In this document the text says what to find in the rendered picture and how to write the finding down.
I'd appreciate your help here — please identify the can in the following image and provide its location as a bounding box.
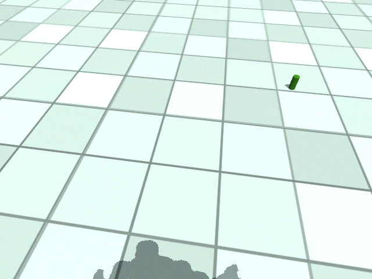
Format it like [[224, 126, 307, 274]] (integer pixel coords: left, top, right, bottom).
[[288, 75, 300, 90]]

